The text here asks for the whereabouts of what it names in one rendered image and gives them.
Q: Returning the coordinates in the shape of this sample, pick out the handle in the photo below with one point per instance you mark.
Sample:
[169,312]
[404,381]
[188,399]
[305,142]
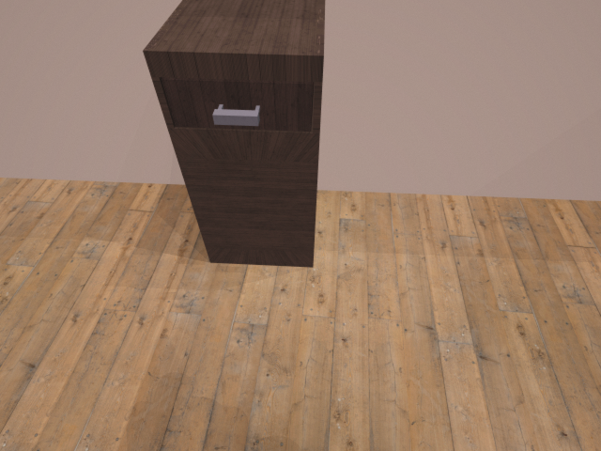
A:
[223,116]

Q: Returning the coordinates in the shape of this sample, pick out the drawer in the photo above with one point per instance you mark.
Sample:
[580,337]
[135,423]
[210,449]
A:
[284,105]

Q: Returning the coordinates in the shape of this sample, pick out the cabinet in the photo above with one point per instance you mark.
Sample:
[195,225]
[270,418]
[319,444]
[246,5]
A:
[253,192]

